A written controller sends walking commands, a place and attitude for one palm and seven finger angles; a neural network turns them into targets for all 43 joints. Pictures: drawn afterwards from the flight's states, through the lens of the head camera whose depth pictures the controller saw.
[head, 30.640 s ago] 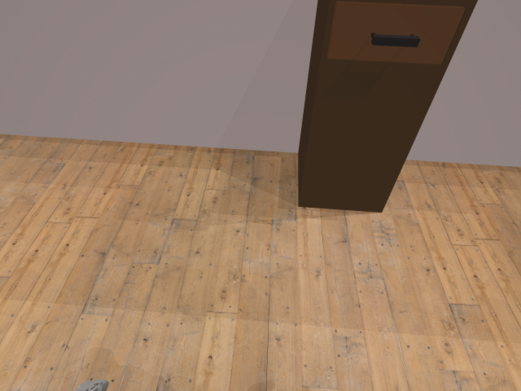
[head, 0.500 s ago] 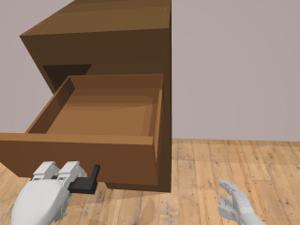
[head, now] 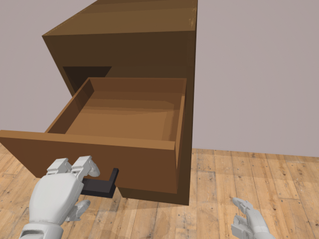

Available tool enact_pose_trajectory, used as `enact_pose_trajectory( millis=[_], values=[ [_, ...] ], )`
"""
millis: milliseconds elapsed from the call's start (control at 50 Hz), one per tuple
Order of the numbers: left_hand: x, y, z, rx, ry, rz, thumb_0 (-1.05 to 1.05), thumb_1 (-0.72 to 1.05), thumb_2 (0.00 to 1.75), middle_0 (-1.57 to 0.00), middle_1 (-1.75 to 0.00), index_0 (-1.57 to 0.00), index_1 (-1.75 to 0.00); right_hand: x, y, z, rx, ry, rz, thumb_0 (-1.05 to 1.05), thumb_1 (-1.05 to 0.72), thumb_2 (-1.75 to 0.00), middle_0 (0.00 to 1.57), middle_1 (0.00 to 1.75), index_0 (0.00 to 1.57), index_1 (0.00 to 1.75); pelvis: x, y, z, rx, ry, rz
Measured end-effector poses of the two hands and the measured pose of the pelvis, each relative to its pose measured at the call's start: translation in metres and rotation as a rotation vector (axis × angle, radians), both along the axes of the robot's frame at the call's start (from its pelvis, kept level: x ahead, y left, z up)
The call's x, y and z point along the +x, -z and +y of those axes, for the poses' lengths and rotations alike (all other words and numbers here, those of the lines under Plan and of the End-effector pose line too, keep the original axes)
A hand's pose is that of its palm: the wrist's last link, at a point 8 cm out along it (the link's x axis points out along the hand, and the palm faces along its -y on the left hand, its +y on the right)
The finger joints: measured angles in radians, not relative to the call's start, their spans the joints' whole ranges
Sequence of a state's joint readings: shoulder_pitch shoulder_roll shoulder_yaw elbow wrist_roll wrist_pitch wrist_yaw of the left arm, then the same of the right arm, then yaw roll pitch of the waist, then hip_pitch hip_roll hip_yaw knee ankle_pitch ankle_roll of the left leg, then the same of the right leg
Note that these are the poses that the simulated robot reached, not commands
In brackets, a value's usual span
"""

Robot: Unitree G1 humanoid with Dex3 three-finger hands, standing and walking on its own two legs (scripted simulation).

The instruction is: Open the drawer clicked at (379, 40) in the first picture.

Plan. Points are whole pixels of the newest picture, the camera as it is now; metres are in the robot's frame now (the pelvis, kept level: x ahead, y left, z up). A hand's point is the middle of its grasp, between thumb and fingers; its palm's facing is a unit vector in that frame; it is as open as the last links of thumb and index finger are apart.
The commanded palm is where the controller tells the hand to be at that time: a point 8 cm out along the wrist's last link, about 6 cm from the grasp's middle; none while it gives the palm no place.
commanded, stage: open the thumb to release the handle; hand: left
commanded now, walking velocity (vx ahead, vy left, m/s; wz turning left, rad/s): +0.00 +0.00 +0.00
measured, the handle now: (85, 177) +0.20 +0.20 +0.11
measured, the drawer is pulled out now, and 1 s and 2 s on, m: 0.30 0.27 0.27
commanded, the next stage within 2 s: lift the hand off the handle in 0.16 s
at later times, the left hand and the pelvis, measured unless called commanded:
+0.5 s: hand (78, 198) +0.17 +0.21 +0.09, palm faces +0.14 -0.18 -0.97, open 13.4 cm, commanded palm +0.14 +0.20 +0.14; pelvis -0.02 +0.01 +0.00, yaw +0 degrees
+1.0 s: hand (80, 180) +0.19 +0.20 +0.14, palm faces +0.15 -0.17 -0.97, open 13.6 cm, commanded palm +0.14 +0.20 +0.21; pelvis -0.02 +0.02 +0.00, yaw +0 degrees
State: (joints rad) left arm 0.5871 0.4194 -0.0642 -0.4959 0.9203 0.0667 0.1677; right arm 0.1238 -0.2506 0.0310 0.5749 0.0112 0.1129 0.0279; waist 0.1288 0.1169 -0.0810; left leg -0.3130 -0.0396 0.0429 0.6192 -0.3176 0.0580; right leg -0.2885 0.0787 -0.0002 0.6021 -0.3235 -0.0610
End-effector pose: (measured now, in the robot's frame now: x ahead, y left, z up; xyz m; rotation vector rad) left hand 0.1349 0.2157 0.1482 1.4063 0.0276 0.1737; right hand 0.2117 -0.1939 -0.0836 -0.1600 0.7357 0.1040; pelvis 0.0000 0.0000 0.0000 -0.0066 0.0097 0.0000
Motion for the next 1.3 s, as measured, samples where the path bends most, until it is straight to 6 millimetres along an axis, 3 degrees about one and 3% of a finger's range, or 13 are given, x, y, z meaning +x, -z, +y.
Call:
enact_pose_trajectory(
  millis=[180,320,560,700,880,1100,1300],
  values=[
    [-0.002,0.001,0.001,-0.011,0.019,0.024,0.00,-0.27,0.40,-0.34,-1.23,-0.36,-1.26,0.007,-0.016,0.012,0.006,-0.033,-0.055,0.01,-0.90,-0.90,0.20,0.30,0.20,0.30,-0.005,-0.002,0.002,-0.006,0.002,-0.021],
    [-0.004,0.004,0.002,-0.026,0.027,0.010,0.00,-0.43,0.33,-0.32,-1.21,-0.35,-1.23,0.003,-0.017,0.010,-0.011,-0.031,-0.055,0.01,-0.90,-0.90,0.20,0.30,0.20,0.30,-0.009,-0.001,0.006,-0.010,0.003,-0.021],
    [0.009,0.007,0.001,-0.016,0.016,-0.043,0.00,-0.49,0.30,-0.32,-1.22,-0.37,-1.28,-0.016,0.003,0.022,-0.010,-0.038,0.030,0.01,-0.91,-0.90,0.20,0.30,0.20,0.30,-0.018,0.002,0.013,-0.008,-0.010,-0.025],
    [0.021,0.002,0.001,0.000,0.036,-0.010,0.00,-0.49,0.30,-0.32,-1.21,-0.36,-1.26,-0.019,0.000,0.033,0.033,-0.027,0.017,0.02,-0.90,-0.90,0.20,0.30,0.20,0.30,-0.020,0.000,0.016,-0.005,-0.002,-0.043],
    [0.019,-0.030,-0.012,-0.011,0.114,-0.073,0.00,-0.49,0.30,-0.34,-1.21,-0.34,-1.22,-0.007,-0.014,0.032,0.047,-0.017,-0.043,0.01,-0.90,-0.90,0.20,0.30,0.20,0.30,-0.020,-0.003,0.019,-0.004,0.007,-0.066],
    [0.023,-0.046,-0.010,0.021,0.105,-0.047,0.00,-0.49,0.30,-0.39,-1.23,-0.38,-1.24,0.002,-0.021,0.028,0.045,-0.032,-0.049,0.01,-0.91,-0.90,0.20,0.30,0.20,0.30,-0.022,-0.007,0.012,0.000,0.003,-0.089],
    [0.018,-0.092,-0.012,0.025,0.089,-0.168,0.00,-0.49,0.30,-0.37,-1.22,-0.34,-1.22,0.007,-0.027,0.021,0.073,-0.035,-0.077,0.01,-0.90,-0.90,0.20,0.30,0.20,0.30,-0.020,-0.009,0.006,0.001,-0.002,-0.097]
  ],
)
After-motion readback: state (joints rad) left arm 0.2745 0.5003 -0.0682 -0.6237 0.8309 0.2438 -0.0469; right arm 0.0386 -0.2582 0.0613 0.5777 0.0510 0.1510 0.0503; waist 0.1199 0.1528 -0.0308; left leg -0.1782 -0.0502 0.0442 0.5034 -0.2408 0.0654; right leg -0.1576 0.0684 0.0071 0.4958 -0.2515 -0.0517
